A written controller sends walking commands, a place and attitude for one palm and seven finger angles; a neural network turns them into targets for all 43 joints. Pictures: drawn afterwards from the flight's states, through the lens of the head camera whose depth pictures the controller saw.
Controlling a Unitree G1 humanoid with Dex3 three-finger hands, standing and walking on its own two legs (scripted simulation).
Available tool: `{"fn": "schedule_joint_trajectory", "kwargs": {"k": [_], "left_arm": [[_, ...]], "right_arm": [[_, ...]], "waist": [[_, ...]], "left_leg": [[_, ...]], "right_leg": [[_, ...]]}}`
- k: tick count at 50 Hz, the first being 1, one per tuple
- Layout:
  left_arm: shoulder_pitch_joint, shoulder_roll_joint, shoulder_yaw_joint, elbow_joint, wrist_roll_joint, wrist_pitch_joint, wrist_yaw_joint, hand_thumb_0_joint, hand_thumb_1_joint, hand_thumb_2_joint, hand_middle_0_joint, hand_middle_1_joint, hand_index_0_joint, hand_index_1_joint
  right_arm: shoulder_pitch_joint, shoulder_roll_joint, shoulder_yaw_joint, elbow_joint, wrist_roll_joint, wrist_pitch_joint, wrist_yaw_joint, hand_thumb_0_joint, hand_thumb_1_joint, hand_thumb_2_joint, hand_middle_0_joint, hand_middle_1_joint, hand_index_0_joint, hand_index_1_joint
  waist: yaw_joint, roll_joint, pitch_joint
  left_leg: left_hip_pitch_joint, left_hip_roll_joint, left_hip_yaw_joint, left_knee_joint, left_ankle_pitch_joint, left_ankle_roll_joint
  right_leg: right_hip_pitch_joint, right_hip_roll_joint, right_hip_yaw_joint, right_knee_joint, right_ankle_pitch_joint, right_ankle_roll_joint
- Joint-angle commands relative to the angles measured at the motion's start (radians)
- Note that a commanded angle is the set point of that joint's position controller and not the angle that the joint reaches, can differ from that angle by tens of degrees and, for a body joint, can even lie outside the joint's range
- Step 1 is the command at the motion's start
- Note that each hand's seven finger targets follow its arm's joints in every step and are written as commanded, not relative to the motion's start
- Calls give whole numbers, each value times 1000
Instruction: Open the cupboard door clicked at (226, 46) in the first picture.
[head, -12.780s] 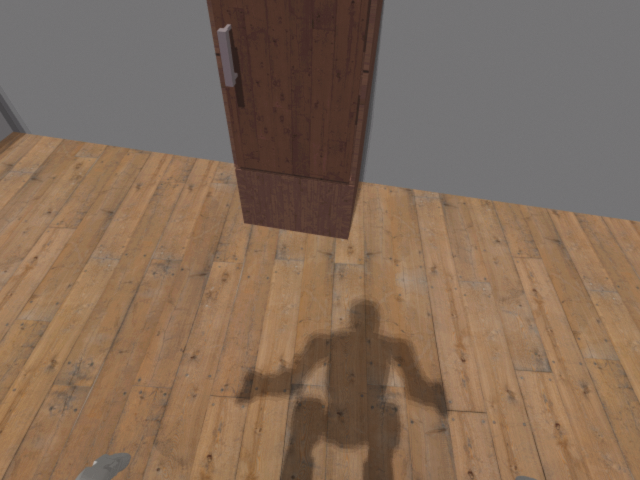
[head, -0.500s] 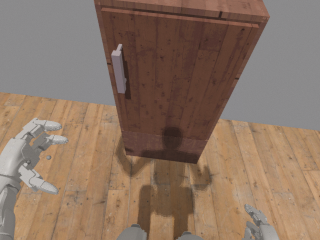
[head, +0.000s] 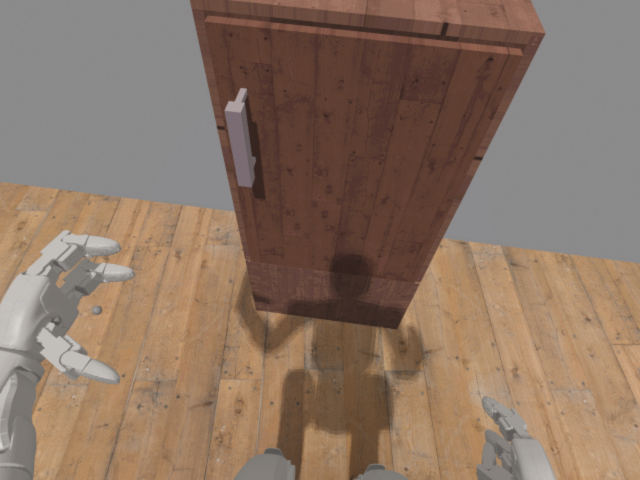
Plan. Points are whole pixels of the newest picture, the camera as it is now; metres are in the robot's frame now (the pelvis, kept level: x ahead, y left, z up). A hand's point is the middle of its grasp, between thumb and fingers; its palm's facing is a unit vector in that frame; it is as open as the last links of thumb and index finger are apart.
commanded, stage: move the hooked fingers beside the handle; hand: left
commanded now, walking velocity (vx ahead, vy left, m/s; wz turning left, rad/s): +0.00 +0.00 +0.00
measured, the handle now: (244, 139) +0.61 +0.16 +0.05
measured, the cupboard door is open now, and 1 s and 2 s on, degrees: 0 0 0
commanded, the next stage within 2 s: none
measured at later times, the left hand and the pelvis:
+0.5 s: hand (141, 241) +0.38 +0.26 +0.06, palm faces -0.07 -1.00 -0.02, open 14.0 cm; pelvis +0.01 +0.00 +0.00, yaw -1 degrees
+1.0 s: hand (171, 198) +0.46 +0.24 +0.05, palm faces -0.08 -1.00 -0.02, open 14.0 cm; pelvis +0.00 +0.01 -0.01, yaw -2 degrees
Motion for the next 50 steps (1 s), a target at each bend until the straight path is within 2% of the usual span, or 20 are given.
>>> {"fn": "schedule_joint_trajectory", "kwargs": {"k": [1,4,11,13,17,18,21,23,26,29,31,35,37,38,41,43,45,46,49,50], "left_arm": [[-290,232,43,-181,-23,-51,-8,0,-500,300,-300,-1200,-300,-1200],[-367,253,52,-124,-12,-48,2,0,-500,300,-300,-1200,-300,-1200],[-556,306,45,-32,36,-49,25,0,-500,300,-300,-1200,-300,-1200],[-538,349,91,12,43,-47,30,0,-500,300,-300,-1200,-300,-1200],[-560,344,85,49,44,-39,31,0,-500,300,-300,-1200,-300,-1200],[-545,374,116,70,47,-37,34,0,-500,300,-300,-1200,-300,-1200],[-555,336,87,96,45,-37,31,0,-500,300,-300,-1200,-300,-1200],[-565,367,109,145,53,-35,31,0,-500,300,-300,-1200,-300,-1200],[-675,344,69,135,61,-58,29,0,-500,300,-300,-1200,-300,-1200],[-707,384,102,187,72,-77,33,0,-500,300,-300,-1200,-300,-1200],[-805,351,58,185,79,-96,30,0,-500,300,-300,-1200,-300,-1200],[-850,386,73,219,101,-111,41,0,-500,300,-300,-1200,-300,-1200],[-861,392,74,257,112,-106,47,0,-500,300,-300,-1200,-300,-1200],[-877,388,68,281,115,-102,52,0,-500,300,-300,-1200,-300,-1200],[-956,383,50,359,132,-91,69,0,-500,300,-300,-1200,-300,-1200],[-996,403,57,402,146,-94,80,0,-500,300,-300,-1200,-300,-1200],[-1039,400,40,421,161,-105,88,0,-500,300,-300,-1200,-300,-1200],[-1071,430,65,409,161,-120,94,0,-500,300,-300,-1200,-300,-1200],[-1086,432,63,414,172,-138,98,0,-500,300,-300,-1200,-300,-1200],[-1095,450,74,428,177,-140,101,0,-500,300,-300,-1200,-300,-1200]], "right_arm": [[-4,-162,-73,-123,1,-45,-25,0,-900,-900,200,300,200,300],[5,-169,-73,-108,2,-38,-32,0,-900,-900,200,300,200,300],[18,-172,-65,-87,-1,-14,-35,0,-900,-900,200,300,200,300],[31,-173,-69,-84,0,-2,-32,0,-900,-900,200,300,200,300],[44,-170,-69,-88,1,17,-22,0,-900,-900,200,300,200,300],[53,-173,-72,-86,0,24,-21,0,-900,-900,200,300,200,300],[69,-171,-76,-86,0,37,-15,0,-900,-900,200,300,200,300],[87,-179,-81,-76,0,52,-13,0,-900,-900,200,300,200,300],[94,-178,-81,-70,-1,62,-11,0,-900,-900,200,300,200,300],[116,-183,-86,-52,-4,77,-10,0,-900,-900,200,300,200,300],[123,-179,-85,-38,-5,81,-11,0,-900,-900,200,300,200,300],[137,-185,-89,-20,-8,97,-7,0,-900,-900,200,300,200,300],[146,-186,-86,-18,-10,107,-5,0,-900,-900,200,300,200,300],[149,-185,-86,-15,-9,113,-5,0,-900,-900,200,300,200,300],[158,-187,-80,-9,-10,127,-5,0,-900,-900,200,300,200,300],[168,-193,-82,-1,-12,136,-4,0,-900,-900,200,300,200,300],[175,-194,-79,2,-15,145,-3,0,-900,-900,200,300,200,300],[182,-196,-80,4,-18,148,-2,0,-900,-900,200,300,200,300],[192,-196,-80,9,-24,161,4,0,-900,-900,200,300,200,300],[200,-199,-81,14,-24,167,4,0,-900,-900,200,300,200,300]], "waist": [[-31,86,-229],[-38,57,-230],[-39,107,-283],[-26,87,-326],[-23,98,-361],[-14,87,-371],[-28,72,-363],[-33,36,-349],[-54,73,-346],[-56,58,-363],[-79,83,-378],[-72,142,-415],[-70,137,-427],[-79,108,-412],[-94,103,-364],[-100,91,-370],[-111,105,-383],[-105,115,-400],[-105,148,-469],[-107,130,-470]], "left_leg": [[208,23,-57,-140,224,-18],[185,24,-60,-140,176,-16],[183,25,-58,-123,180,-16],[189,27,-54,-122,212,-18],[178,26,-40,-112,274,-16],[171,27,-39,-111,287,-16],[166,27,-30,-99,335,-11],[135,30,-24,-97,322,-10],[143,29,-28,-87,337,-8],[153,33,-29,-82,339,-8],[176,37,-36,-69,358,-7],[243,41,-50,-76,370,-20],[241,41,-52,-73,392,-21],[228,43,-52,-72,379,-17],[186,42,-54,-71,332,-13],[183,45,-57,-68,306,-15],[190,46,-60,-62,307,-16],[201,47,-65,-54,333,-18],[248,50,-66,-43,381,-24],[247,53,-72,-41,390,-25]], "right_leg": [[40,-9,40,-113,172,-1],[28,-14,45,-118,129,3],[23,-16,56,-97,127,-4],[49,-18,58,-93,158,0],[84,-18,62,-85,233,3],[98,-18,63,-82,247,4],[99,-15,66,-79,305,5],[100,-15,69,-81,311,12],[75,-14,69,-70,319,6],[64,-12,70,-72,313,9],[27,-10,68,-59,314,7],[-14,-11,58,-61,277,4],[-11,-9,57,-55,290,3],[-16,-9,56,-58,289,6],[-54,-8,52,-57,251,3],[-69,-8,51,-56,229,7],[-93,-9,50,-50,220,7],[-89,-6,50,-41,233,1],[-94,-5,50,-34,256,5],[-100,-3,47,-30,258,5]]}}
